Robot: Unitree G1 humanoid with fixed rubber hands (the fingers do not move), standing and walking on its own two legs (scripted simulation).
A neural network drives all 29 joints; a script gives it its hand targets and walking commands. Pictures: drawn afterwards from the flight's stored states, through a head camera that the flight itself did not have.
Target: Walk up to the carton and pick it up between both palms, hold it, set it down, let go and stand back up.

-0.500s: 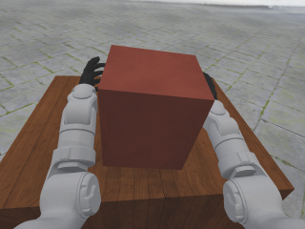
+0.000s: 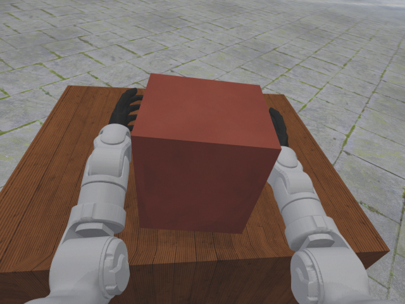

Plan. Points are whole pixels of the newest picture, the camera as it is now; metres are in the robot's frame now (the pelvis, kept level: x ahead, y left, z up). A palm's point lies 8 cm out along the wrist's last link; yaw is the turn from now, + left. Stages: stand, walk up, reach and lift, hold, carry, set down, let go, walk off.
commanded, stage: set down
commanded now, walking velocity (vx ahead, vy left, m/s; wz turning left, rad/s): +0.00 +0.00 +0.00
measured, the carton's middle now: (198, 157) +0.38 -0.02 +0.12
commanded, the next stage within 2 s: none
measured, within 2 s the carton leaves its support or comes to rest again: rests again in 1.10 s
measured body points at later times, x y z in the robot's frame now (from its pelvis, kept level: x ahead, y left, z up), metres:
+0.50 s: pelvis +0.00 +0.00 +0.00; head -0.01 +0.05 +0.45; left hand +0.44 +0.13 +0.13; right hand +0.39 -0.18 +0.13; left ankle +0.01 +0.11 -0.75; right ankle -0.01 -0.13 -0.75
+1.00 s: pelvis +0.01 +0.00 +0.00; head +0.00 +0.03 +0.45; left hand +0.43 +0.13 +0.12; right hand +0.38 -0.19 +0.12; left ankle +0.01 +0.11 -0.75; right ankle -0.01 -0.13 -0.75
